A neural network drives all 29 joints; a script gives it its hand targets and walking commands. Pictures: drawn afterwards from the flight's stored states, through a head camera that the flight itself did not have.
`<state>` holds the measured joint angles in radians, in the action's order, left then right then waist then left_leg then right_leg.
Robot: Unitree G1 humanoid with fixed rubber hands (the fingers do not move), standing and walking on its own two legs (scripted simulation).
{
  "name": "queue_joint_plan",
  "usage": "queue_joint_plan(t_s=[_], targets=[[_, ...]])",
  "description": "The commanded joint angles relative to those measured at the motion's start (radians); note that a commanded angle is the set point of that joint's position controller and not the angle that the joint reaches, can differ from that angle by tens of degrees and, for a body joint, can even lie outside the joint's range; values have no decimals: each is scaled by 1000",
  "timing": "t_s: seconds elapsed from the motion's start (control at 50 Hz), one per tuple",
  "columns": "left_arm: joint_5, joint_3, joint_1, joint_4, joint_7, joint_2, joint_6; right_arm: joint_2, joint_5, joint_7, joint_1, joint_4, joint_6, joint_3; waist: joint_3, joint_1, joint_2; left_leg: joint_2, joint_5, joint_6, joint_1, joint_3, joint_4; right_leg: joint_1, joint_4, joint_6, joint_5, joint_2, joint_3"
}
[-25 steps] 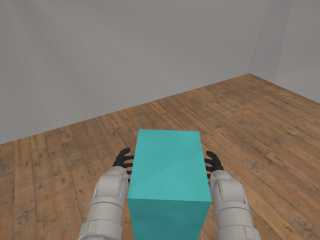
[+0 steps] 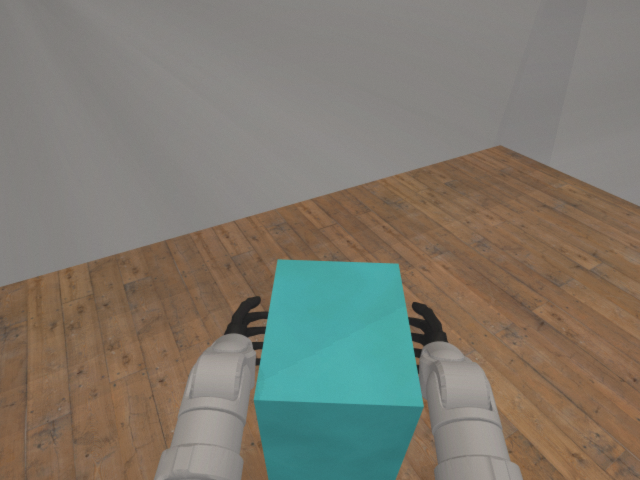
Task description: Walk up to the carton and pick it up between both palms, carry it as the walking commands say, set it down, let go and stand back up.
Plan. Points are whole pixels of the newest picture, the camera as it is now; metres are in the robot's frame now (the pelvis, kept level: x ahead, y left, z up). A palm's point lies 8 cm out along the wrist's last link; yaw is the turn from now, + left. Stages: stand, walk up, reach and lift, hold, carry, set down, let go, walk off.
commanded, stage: hold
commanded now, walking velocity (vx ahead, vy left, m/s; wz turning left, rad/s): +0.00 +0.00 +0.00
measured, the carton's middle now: (333, 386) +0.29 +0.00 -0.01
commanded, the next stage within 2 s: carry in 0.04 s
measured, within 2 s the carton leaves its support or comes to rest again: neither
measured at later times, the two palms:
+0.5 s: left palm (248, 340) +0.30 +0.11 +0.07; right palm (451, 384) +0.25 -0.14 +0.06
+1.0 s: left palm (236, 345) +0.30 +0.12 +0.07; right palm (428, 454) +0.17 -0.10 +0.06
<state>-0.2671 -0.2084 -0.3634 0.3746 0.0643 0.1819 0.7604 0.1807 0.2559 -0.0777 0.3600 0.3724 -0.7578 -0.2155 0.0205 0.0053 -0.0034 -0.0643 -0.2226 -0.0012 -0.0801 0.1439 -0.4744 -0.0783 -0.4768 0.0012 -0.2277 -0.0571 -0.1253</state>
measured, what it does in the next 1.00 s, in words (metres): steps to the left, turning right: left foot, then right foot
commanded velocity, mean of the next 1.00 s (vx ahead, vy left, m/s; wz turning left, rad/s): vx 0.00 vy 0.20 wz -0.60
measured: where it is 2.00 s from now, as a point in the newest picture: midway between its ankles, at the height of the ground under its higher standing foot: outside the picture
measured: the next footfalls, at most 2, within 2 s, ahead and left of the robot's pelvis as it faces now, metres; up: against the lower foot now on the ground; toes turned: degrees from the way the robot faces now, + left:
left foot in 0.70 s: +0.09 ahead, +0.22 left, +0.00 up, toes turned -13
right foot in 0.94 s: +0.01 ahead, +0.03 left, +0.00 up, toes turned -36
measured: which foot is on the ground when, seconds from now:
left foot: down 0.00-0.40, up 0.42-0.68, down 0.70-0.96, up 0.98-1.00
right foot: down 0.00-0.70, up 0.72-0.92, down 0.94-1.00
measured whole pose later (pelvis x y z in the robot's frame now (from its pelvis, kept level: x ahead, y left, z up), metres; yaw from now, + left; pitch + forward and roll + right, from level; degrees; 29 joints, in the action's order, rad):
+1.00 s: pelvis +0.00 +0.14 -0.02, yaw -29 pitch +5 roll -1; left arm 0.00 0.01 -0.14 -0.33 0.23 0.13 1.14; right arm 0.13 0.02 -0.24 0.10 -0.36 -1.13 0.00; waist -0.10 -0.02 0.03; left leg 0.10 -0.50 -0.01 -0.51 -0.14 -0.90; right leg -0.46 -0.70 0.05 -0.33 0.01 0.14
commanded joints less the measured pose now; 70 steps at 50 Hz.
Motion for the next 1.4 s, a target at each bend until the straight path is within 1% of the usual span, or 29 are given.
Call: queue_joint_plan(t_s=[0.0, 0.02, 0.14, 0.18, 0.22, 0.26, 0.3, 0.36, 0.38, 0.4, 0.42, 0.48, 0.66, 0.68, 0.7, 0.72, 0.76, 0.9, 0.92, 0.94, 0.96, 0.98, 1.02, 1.06, 1.2, 1.22, 1.26, 1.32, 1.38], targets=[[269, 516, -513, -56, -240, 1059, -41, 1075, -274, 248, 518, -63, 34, 524, -245, 1, 3, -12, 103, 1, 40, -31, 84, 29, 86, -2, 108, -12, 34], [253, 516, -592, -48, -232, 1027, -40, 1052, -246, 243, 591, -33, 36, 521, -178, -10, 4, 139, -136, 19, -201, 25, 47, -166, 76, 12, -93, 156, -20], [348, 647, -546, -239, -183, 1042, 8, 1053, -337, 195, 573, -251, -13, 645, -375, -14, -139, 90, -89, 21, -173, -135, -151, -247, 10, 99, 242, 275, -202], [368, 683, -518, -325, -159, 1032, 49, 1047, -359, 169, 552, -317, -49, 671, -399, -6, -117, 112, -75, 36, -124, -127, -109, -312, -48, 75, 277, 246, -172], [394, 726, -506, -433, -137, 1027, 95, 1028, -374, 139, 488, -384, -89, 687, -442, 8, 43, 238, 74, 90, -34, 9, -31, -418, -235, 21, 212, 149, -41], [431, 763, -450, -527, -112, 1016, 147, 1005, -378, 101, 353, -459, -133, 700, -456, 4, 228, 397, 371, 217, -10, 108, 14, -507, -441, -11, -303, 47, 147], [468, 777, -393, -602, -92, 998, 189, 991, -382, 65, 288, -549, -177, 716, -457, -2, 147, 381, 464, 232, -64, 1, -31, -460, -442, 2, -298, 90, 183], [505, 756, -290, -708, -50, 966, 254, 958, -408, 7, 223, -689, -242, 728, -451, -24, 98, 292, 438, 132, -183, -177, -192, -233, -87, 33, -35, 82, 206], [499, 729, -233, -704, -34, 942, 281, 933, -413, -10, 201, -710, -266, 716, -440, -34, -2, 244, 321, 75, -312, -219, -304, -93, 6, 55, 102, 141, 90], [487, 705, -178, -700, -17, 893, 303, 906, -411, -25, 153, -731, -291, 711, -444, -26, -269, 138, -91, -13, -581, -259, -473, 58, 35, 151, 538, 430, -317], [487, 688, -131, -712, -4, 888, 316, 898, -439, -30, 173, -767, -310, 732, -452, -22, -312, 100, -381, -23, -661, -161, -590, 71, 34, 233, 706, 488, -439], [482, 684, -154, -810, 18, 897, 334, 936, -507, -31, 242, -841, -327, 757, -428, -14, -116, 159, -227, -28, -644, -95, -629, -42, 42, 184, 387, 401, -266], [466, 651, -67, -887, 68, 822, 351, 876, -505, -48, 89, -832, -360, 692, -442, -18, -146, 62, -73, -27, -180, -277, 36, -255, -60, 67, 137, 198, -61], [465, 657, -68, -876, 71, 814, 357, 858, -494, -48, 65, -821, -364, 678, -443, -10, -76, 140, -61, 2, -45, -234, 95, -383, -150, 48, 49, 144, 0], [463, 660, -69, -883, 69, 812, 364, 822, -479, -50, 51, -818, -365, 660, -422, 4, 223, 405, 79, 97, 36, 65, 154, -615, -379, -5, -202, 22, 129], [478, 687, -112, -904, 62, 820, 369, 835, -468, -47, 37, -810, -359, 651, -420, 12, 369, 534, 301, 211, -5, 124, 111, -675, -622, -16, -448, 42, 227], [514, 721, -174, -889, 50, 855, 366, 862, -463, -46, 82, -829, -347, 644, -366, -1, 180, 429, 383, 201, -107, -73, 50, -590, -701, 3, -317, 105, 194], [511, 701, -83, -841, 41, 854, 380, 836, -424, -60, 22, -830, -355, 644, -372, -19, 125, 324, 313, 114, -137, -274, -167, -286, -46, 20, 14, 76, 304], [499, 684, -48, -819, 39, 841, 386, 825, -428, -62, 24, -819, -359, 647, -378, -34, 36, 299, 194, 57, -284, -303, -271, -105, 35, 35, 82, 147, 195], [486, 660, -23, -806, 37, 822, 386, 830, -437, -60, 31, -815, -364, 662, -369, -37, -186, 228, -182, -11, -586, -301, -426, 104, 50, 88, 386, 351, -115], [492, 646, -19, -800, 34, 827, 376, 819, -454, -53, 71, -868, -367, 704, -376, -30, -407, 130, -445, -36, -722, -232, -583, 102, 98, 225, 598, 543, -449], [499, 654, -36, -825, 33, 849, 372, 840, -467, -48, 102, -873, -364, 713, -370, -18, -237, 168, -390, -38, -714, -121, -668, 66, 80, 237, 516, 513, -366], [495, 675, -86, -842, 29, 890, 359, 890, -494, -31, 171, -876, -354, 736, -328, -13, -91, 199, -205, -28, -636, -98, -655, -98, 106, 185, 219, 437, -213], [496, 680, -104, -887, 26, 926, 342, 941, -521, -17, 185, -894, -339, 752, -321, -12, -103, 161, -104, -33, -542, -140, -542, -168, 88, 141, 121, 349, -95], [490, 693, -70, -914, 42, 849, 345, 877, -494, -25, 59, -846, -349, 712, -381, -17, -137, 82, -96, -26, -195, -278, -28, -303, -36, 75, 33, 238, -36], [491, 699, -69, -907, 44, 840, 351, 864, -486, -27, 41, -841, -353, 701, -396, -13, -82, 126, -78, -5, -88, -262, 60, -373, -120, 53, -7, 185, 11], [487, 716, -103, -918, 37, 830, 370, 842, -454, -26, 5, -810, -354, 670, -368, 15, 380, 499, 194, 178, -60, 92, 127, -625, -562, -14, -407, 51, 231], [531, 758, -163, -893, 21, 892, 366, 875, -455, -23, 88, -859, -338, 670, -319, -5, 163, 401, 270, 161, -161, -140, 54, -543, -650, 6, -303, 117, 215], [535, 745, -141, -889, 19, 902, 359, 881, -448, -28, 81, -879, -333, 670, -329, 1, 181, 354, 264, 145, -127, -214, -1, -461, -450, 6, -248, 92, 274]])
